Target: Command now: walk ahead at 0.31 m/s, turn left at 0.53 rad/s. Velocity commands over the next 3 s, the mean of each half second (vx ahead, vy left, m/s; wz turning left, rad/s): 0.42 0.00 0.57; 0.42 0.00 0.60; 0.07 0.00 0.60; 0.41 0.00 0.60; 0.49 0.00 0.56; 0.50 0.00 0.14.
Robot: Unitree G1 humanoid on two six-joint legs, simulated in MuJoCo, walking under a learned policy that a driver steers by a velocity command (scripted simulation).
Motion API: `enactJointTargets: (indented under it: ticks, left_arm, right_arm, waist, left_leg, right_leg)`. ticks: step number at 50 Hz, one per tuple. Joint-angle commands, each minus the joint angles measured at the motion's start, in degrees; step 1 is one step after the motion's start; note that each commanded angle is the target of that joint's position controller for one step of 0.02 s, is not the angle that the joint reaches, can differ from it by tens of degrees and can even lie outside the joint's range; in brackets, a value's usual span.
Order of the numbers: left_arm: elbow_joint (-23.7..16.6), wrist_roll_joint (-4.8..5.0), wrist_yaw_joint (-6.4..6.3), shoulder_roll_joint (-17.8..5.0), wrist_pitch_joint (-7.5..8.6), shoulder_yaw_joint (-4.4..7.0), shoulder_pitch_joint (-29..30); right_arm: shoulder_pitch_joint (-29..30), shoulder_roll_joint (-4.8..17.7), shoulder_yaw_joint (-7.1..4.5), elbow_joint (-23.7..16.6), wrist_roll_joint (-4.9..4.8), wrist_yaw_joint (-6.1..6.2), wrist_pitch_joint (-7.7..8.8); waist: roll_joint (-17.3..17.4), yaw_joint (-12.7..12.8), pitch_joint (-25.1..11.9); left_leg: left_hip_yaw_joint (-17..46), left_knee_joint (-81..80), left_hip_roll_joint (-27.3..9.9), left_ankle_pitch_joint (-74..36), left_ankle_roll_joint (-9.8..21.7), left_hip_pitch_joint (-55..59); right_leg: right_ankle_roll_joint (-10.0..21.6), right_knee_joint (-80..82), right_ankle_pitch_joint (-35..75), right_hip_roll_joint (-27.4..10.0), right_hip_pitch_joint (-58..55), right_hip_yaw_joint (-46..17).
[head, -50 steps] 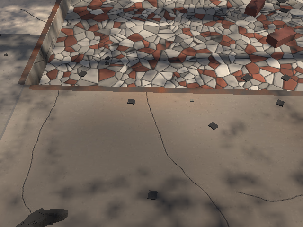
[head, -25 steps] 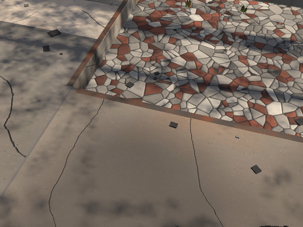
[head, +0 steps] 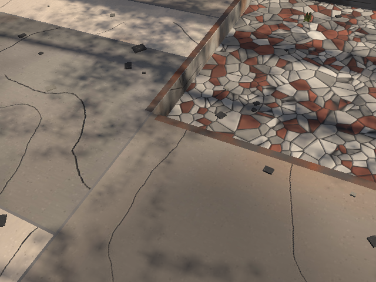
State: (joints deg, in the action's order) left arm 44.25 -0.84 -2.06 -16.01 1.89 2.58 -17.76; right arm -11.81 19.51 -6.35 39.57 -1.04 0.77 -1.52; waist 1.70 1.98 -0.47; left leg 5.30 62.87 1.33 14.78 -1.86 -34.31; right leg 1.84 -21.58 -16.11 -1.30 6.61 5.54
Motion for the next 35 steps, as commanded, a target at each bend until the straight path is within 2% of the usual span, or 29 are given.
enactJointTargets:
  ticks: [1,7,12,13,15,16,17,18,19,20,21,22,23,24,25,27,30,32,35]
  left_arm:
    - [-3.4,-0.08,-0.31,-7.9,1.58,2.12,-0.5]
    - [-2.2,0.36,0.58,-10.3,1.59,3.41,-3.2]
    - [-0.1,1.85,1.32,-11.5,1.26,4.28,-4.9]
    - [0.1,2.22,1.41,-12.1,1.08,4.46,-4.6]
    - [0.3,2.8,1.24,-13.9,0.79,4.98,-3.4]
    - [0.1,3.24,1.06,-14.4,0.55,5.04,-2.2]
    - [-0.3,3.24,0.82,-13.2,0.71,4.47,-2.4]
    - [-2.4,0.77,0.92,-7.8,1.22,2.64,-3.3]
    - [-6.2,0.4,1.02,-4.2,3.29,1.07,-3.0]
    - [-7.7,2.91,1.48,-9.9,4.91,2.45,3.9]
    - [-8.6,3.93,1.75,-10.1,5.83,2.36,5.4]
    - [-7.5,2.57,1.39,-9.7,6.19,2.36,4.2]
    - [-6.7,1.09,1.26,-9.9,5.94,2.73,3.0]
    - [-6.1,0.65,1.53,-9.9,5.26,2.86,1.8]
    - [-6.0,0.29,1.71,-9.4,4.68,2.83,1.3]
    - [-6.3,-0.24,1.78,-8.1,3.73,2.55,2.2]
    - [-8.7,-0.26,1.7,-6.0,3.64,1.7,10.0]
    - [-9.9,0.09,2.17,-4.5,4.03,1.08,15.0]
    - [-11.5,0.99,3.21,-4.7,4.72,0.96,20.4]
  right_arm:
    - [6.4,2.2,-0.23,-5.5,-0.18,-0.49,1.68]
    - [11.0,-0.4,1.27,-8.6,-0.5,-2.39,2.54]
    - [14.7,-1.3,2.13,-10.6,-0.83,-4.16,2.91]
    - [14.6,-1.0,2.03,-10.8,-0.77,-4.44,2.88]
    - [10.6,1.4,0.81,-10.3,-0.44,-4.51,2.61]
    - [3.2,3.5,-0.59,-8.4,-0.5,-4.29,2.39]
    - [-7.2,7.1,-2.7,-5.2,-0.77,-3.41,1.84]
    - [-13.8,12.0,-4.05,-3.3,-1.38,-2.11,1.36]
    - [-11.3,15.5,-3.7,-5.6,-1.22,-2.05,2.64]
    - [-10.6,10.0,-1.93,-5.3,-0.58,-2.62,3.83]
    - [-8.7,7.5,-1.0,-4.3,-0.18,-2.75,4.61]
    - [-4.7,5.7,-0.35,-4.7,-0.25,-2.78,4.98]
    - [-1.3,4.1,0.18,-5.3,0.11,-2.66,5.19]
    - [0.7,3.6,0.46,-6.0,0.7,-2.44,5.27]
    - [1.4,4.0,0.35,-5.9,0.81,-2.19,5.54]
    - [0.3,4.9,0.22,-4.7,0.47,-1.56,5.96]
    - [-3.1,5.8,0.12,-2.7,0.18,-0.56,5.81]
    - [-5.2,6.2,0.02,-1.6,-0.19,-0.21,5.44]
    - [-8.5,7.0,-0.17,0.1,-0.81,0.22,5.06]
  waist:
    - [-7.2,2.2,4.7]
    - [-7.9,4.1,7.2]
    - [-6.9,4.3,8.9]
    - [-7.3,3.5,8.4]
    - [-9.0,-0.4,3.6]
    - [-8.4,-5.2,-1.2]
    - [-6.7,-10.1,-7.1]
    - [4.1,-10.7,-11.1]
    - [11.8,-6.6,-19.4]
    - [4.0,-9.8,-15.2]
    - [4.3,-7.9,-8.1]
    - [0.6,-4.8,-4.1]
    - [1.3,-2.5,-2.3]
    - [2.4,-0.9,-1.3]
    - [2.5,-0.1,-1.1]
    - [1.4,0.1,0.0]
    - [1.6,-2.4,2.3]
    - [2.3,-4.5,2.8]
    - [2.6,-6.4,3.1]
  left_leg:
    - [0.4,0.3,-3.2,-4.9,-1.4,-14.6]
    - [-3.4,-13.9,-6.0,-9.1,-1.1,-11.4]
    - [-7.8,-22.7,-5.8,-5.0,3.0,-6.6]
    - [-8.9,-24.2,-4.9,-3.3,4.2,-4.1]
    - [-12.1,-26.1,-0.8,0.2,6.9,6.2]
    - [-13.3,-29.2,1.9,-1.5,8.9,16.9]
    - [-12.1,-31.9,3.9,-4.3,11.2,33.3]
    - [7.1,-33.5,-7.5,2.1,16.0,52.5]
    - [41.4,-43.8,-20.3,16.5,25.5,59.1]
    - [38.7,-49.1,-20.4,15.7,23.1,55.4]
    - [30.2,-49.0,-18.6,10.6,21.3,48.3]
    - [23.5,-48.8,-15.6,3.9,19.3,39.8]
    - [18.9,-49.2,-13.2,-1.6,18.3,33.6]
    - [16.4,-50.5,-11.4,-5.2,17.9,29.2]
    - [15.3,-51.4,-10.9,-9.2,18.4,26.5]
    - [11.8,-51.9,-9.7,-15.3,18.8,22.6]
    - [9.1,-51.4,-7.2,-16.7,16.8,20.8]
    - [8.3,-50.5,-5.8,-14.0,15.1,20.1]
    - [11.3,-48.5,-7.2,-11.3,14.4,21.9]
  right_leg:
    - [6.3,14.0,-2.8,-14.1,-8.1,-11.3]
    - [7.2,15.0,5.8,-15.5,-8.4,-2.9]
    - [6.9,13.4,12.2,-17.2,-10.5,2.2]
    - [6.4,11.7,17.7,-17.3,-10.9,3.2]
    - [5.2,2.6,42.1,-16.9,-11.0,6.2]
    - [3.9,-7.6,51.7,-15.7,-9.0,8.4]
    - [1.8,-20.7,49.4,-13.3,-1.2,9.8]
    - [-1.5,-40.5,9.9,-9.0,20.4,8.5]
    - [-3.6,-55.9,-18.7,1.3,35.8,-3.1]
    - [-3.0,-58.5,-13.9,-1.0,41.6,-10.3]
    - [-1.6,-55.7,-8.5,-3.3,42.9,-9.5]
    - [-1.4,-51.0,-4.2,-5.6,39.2,-9.6]
    - [-1.9,-46.8,-1.1,-7.1,35.2,-10.3]
    - [-2.2,-45.2,1.0,-7.7,32.0,-10.4]
    - [-3.1,-43.8,2.2,-7.3,30.4,-9.8]
    - [-4.9,-39.7,4.9,-6.4,29.8,-8.6]
    - [-6.2,-27.1,14.4,-4.4,30.9,-8.1]
    - [-6.1,-17.8,20.2,-2.1,28.1,-7.8]
    - [-5.4,-10.6,22.8,-0.1,25.1,-8.4]
